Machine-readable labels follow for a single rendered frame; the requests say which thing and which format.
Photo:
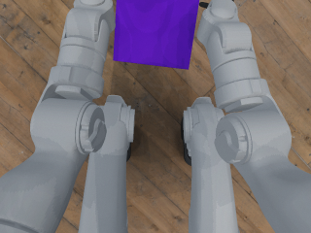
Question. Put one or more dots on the robot right upper arm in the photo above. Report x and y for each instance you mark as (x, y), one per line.
(258, 143)

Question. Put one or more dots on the robot left upper arm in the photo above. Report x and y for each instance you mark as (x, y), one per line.
(34, 195)

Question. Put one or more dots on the robot left forearm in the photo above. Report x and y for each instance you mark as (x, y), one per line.
(82, 53)

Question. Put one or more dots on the robot right foot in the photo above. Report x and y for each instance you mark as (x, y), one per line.
(186, 154)

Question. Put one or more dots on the robot right forearm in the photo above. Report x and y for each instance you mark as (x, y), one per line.
(233, 62)

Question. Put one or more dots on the robot left thigh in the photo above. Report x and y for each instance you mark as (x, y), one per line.
(104, 207)

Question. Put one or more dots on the carton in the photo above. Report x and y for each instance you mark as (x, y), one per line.
(155, 32)

